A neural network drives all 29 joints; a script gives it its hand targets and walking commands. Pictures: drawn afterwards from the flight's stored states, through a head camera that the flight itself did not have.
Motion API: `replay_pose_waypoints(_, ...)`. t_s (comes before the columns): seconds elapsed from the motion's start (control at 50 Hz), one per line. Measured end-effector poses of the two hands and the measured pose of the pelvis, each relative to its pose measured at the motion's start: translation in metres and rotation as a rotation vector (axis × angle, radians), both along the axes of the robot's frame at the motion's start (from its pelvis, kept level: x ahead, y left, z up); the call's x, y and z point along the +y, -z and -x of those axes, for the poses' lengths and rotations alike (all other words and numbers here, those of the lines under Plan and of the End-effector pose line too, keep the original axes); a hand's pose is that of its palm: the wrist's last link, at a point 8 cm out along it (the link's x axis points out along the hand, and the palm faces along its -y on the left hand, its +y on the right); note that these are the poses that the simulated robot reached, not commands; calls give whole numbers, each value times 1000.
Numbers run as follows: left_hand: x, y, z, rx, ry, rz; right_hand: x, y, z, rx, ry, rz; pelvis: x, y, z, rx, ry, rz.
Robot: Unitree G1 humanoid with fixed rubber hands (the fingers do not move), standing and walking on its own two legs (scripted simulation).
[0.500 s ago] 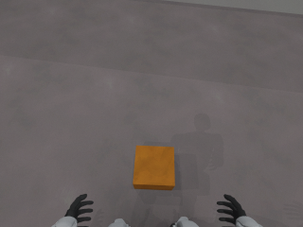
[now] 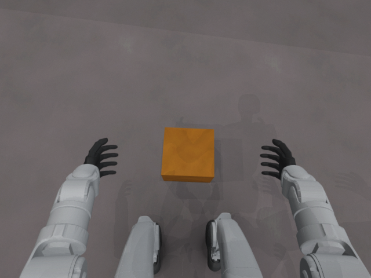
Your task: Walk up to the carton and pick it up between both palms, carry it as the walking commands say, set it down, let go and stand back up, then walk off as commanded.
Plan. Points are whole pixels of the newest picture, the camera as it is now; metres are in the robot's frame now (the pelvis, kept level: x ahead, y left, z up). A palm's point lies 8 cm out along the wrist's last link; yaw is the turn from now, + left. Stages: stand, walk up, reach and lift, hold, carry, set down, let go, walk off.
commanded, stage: reach and lift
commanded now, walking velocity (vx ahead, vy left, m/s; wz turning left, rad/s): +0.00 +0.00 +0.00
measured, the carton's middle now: (188, 155) +0.51 -0.03 -0.61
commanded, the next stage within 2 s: none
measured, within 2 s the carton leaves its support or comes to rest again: neither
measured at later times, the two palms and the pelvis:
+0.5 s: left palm (112, 112) +0.51 +0.19 -0.12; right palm (275, 118) +0.48 -0.24 -0.12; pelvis +0.01 +0.00 -0.03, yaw -1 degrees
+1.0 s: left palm (122, 116) +0.53 +0.18 -0.21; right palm (262, 121) +0.51 -0.24 -0.21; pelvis +0.01 +0.00 -0.09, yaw +0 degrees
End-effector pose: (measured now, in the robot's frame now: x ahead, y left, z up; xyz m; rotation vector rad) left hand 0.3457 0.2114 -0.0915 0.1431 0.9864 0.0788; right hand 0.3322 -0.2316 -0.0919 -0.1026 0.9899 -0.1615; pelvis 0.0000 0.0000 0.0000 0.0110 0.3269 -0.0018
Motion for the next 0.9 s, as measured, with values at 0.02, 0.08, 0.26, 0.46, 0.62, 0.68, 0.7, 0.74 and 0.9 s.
replay_pose_waypoints(0.02,-1,2,-7,-10,1,0,0,1,-7,-11,2,-1,0,2,2,12,0,1)
replay_pose_waypoints(0.08,-3,7,-26,-40,1,-1,0,4,-26,-47,10,-4,0,6,5,52,-1,2)
replay_pose_waypoints(0.26,-11,20,-86,-150,-6,4,-8,15,-81,-163,40,-9,2,19,3,198,-1,9)
replay_pose_waypoints(0.46,-20,30,-150,-277,-12,34,-12,27,-136,-283,40,-16,1,32,-5,346,6,4)
replay_pose_waypoints(0.62,-23,41,-184,-330,-12,40,-4,40,-175,-341,26,-28,1,36,-9,435,9,-3)
replay_pose_waypoints(0.68,-25,46,-191,-344,-6,42,-2,45,-182,-354,24,-26,1,37,-11,465,9,-4)
replay_pose_waypoints(0.7,-26,48,-192,-347,-4,42,-2,47,-183,-357,25,-25,1,37,-12,474,8,-4)
replay_pose_waypoints(0.74,-28,52,-193,-350,-1,44,-3,51,-184,-360,27,-23,1,38,-14,491,8,-3)
replay_pose_waypoints(0.9,-28,83,-189,-332,-4,52,-8,79,-175,-341,46,-22,2,59,-14,544,8,-4)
